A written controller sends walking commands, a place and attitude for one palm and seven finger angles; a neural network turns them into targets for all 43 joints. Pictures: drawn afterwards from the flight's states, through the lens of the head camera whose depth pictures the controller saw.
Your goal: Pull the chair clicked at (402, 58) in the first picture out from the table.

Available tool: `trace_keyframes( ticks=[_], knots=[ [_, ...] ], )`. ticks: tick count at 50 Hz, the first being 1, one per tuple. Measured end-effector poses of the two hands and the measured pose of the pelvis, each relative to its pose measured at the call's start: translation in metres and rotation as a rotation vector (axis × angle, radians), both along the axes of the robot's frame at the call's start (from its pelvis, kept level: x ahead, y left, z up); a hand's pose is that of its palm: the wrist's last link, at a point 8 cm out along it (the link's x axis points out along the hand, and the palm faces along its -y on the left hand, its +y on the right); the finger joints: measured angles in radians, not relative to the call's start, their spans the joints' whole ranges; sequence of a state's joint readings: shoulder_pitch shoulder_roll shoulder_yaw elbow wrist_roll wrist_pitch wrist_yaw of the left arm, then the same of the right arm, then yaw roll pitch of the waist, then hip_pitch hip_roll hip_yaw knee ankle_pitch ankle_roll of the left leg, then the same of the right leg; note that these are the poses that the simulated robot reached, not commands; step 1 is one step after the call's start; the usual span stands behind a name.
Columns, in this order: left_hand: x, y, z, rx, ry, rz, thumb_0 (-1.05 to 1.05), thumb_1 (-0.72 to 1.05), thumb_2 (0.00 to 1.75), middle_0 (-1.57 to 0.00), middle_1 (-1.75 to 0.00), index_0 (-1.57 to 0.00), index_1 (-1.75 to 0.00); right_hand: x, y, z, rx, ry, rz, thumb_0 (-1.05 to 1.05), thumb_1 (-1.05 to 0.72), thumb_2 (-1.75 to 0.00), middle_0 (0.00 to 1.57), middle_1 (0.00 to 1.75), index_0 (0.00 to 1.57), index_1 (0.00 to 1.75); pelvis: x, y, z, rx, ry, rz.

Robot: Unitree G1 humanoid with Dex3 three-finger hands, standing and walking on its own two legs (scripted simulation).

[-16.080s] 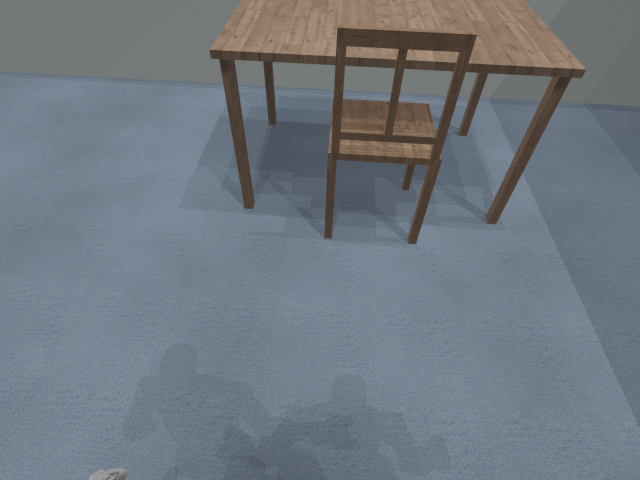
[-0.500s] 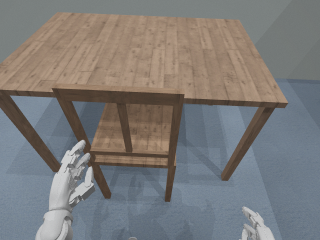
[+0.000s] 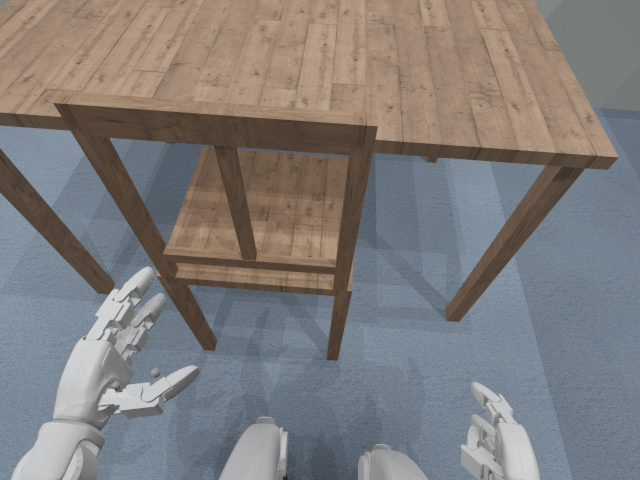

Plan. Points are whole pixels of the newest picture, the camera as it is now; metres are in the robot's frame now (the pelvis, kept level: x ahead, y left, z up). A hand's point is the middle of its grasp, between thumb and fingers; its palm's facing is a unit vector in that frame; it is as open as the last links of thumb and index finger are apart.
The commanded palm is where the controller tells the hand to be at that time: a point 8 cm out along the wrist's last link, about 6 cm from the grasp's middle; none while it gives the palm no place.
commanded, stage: raise the hand toward the chair's back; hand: left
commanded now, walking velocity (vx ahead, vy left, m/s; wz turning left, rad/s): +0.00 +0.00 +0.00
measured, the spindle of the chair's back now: (239, 209) +0.49 +0.16 -0.01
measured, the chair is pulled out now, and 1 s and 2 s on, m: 0.00 0.00 0.00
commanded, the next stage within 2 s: aim the fingers beside a spindle in 1.34 s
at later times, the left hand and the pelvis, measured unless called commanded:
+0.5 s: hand (123, 361) +0.23 +0.23 +0.06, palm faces +0.01 -1.00 -0.05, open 16.2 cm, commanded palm +0.21 +0.28 +0.06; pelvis +0.01 +0.03 +0.01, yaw +0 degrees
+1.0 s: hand (113, 339) +0.25 +0.24 +0.06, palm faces +0.00 -1.00 -0.05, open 16.9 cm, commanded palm +0.23 +0.30 +0.07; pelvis +0.01 +0.04 +0.02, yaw +0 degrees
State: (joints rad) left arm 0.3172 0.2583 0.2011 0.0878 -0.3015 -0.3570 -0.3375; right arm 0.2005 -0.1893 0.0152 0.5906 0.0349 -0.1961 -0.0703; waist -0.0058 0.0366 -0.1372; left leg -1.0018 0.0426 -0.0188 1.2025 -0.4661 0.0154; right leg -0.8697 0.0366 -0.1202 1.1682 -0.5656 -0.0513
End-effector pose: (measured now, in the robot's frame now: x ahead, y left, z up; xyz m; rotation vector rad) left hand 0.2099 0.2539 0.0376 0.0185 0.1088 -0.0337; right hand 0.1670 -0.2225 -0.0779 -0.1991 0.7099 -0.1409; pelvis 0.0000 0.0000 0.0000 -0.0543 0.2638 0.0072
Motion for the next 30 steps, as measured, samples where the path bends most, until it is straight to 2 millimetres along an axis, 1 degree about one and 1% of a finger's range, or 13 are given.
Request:
trace_keyframes(
  ticks=[4, 8, 12, 16, 24, 30],
  knots=[
    [0.004, 0.004, 0.01, 0.009, -0.003, 0.042, 0.0, 0.12, 0.57, -0.12, -0.18, -0.12, -0.18, -0.012, -0.001, 0.005, -0.001, 0.032, -0.043, 0.02, -0.9, -0.9, 0.21, 0.3, 0.21, 0.3, 0.007, 0.006, 0.008, 0.005, 0.002, -0.01],
    [0.003, 0.009, 0.015, 0.028, -0.032, 0.054, 0.0, 0.03, 0.53, -0.11, -0.17, -0.11, -0.16, -0.015, -0.004, 0.009, -0.028, 0.047, -0.045, 0.02, -0.9, -0.9, 0.21, 0.3, 0.21, 0.3, 0.009, 0.013, 0.01, 0.004, 0.008, -0.01],
    [0.001, 0.012, 0.012, 0.029, -0.036, 0.041, 0.0, -0.06, 0.49, -0.1, -0.15, -0.1, -0.15, -0.009, -0.007, 0.014, -0.06, 0.036, -0.032, 0.02, -0.9, -0.9, 0.21, 0.3, 0.21, 0.3, 0.009, 0.019, 0.009, -0.001, 0.011, -0.007],
    [0.0, 0.017, 0.011, 0.024, -0.043, 0.042, 0.0, -0.16, 0.45, -0.1, -0.14, -0.09, -0.13, 0.002, -0.004, 0.021, -0.078, 0.008, -0.017, 0.02, -0.91, -0.9, 0.21, 0.3, 0.21, 0.3, 0.009, 0.024, 0.009, -0.006, 0.008, -0.004],
    [0.001, 0.027, 0.02, 0.031, -0.075, 0.047, -0.01, -0.34, 0.37, -0.08, -0.11, -0.07, -0.11, 0.021, 0.016, 0.033, -0.067, -0.046, 0.036, 0.02, -0.91, -0.9, 0.21, 0.3, 0.21, 0.3, 0.007, 0.031, 0.011, -0.016, -0.005, 0.006],
    [0.004, 0.033, 0.021, 0.027, -0.059, 0.043, -0.01, -0.44, 0.33, -0.07, -0.09, -0.06, -0.09, 0.022, 0.03, 0.036, -0.049, -0.049, 0.061, 0.01, -0.9, -0.9, 0.21, 0.3, 0.21, 0.3, 0.007, 0.034, 0.014, -0.019, -0.012, 0.009]
  ],
)
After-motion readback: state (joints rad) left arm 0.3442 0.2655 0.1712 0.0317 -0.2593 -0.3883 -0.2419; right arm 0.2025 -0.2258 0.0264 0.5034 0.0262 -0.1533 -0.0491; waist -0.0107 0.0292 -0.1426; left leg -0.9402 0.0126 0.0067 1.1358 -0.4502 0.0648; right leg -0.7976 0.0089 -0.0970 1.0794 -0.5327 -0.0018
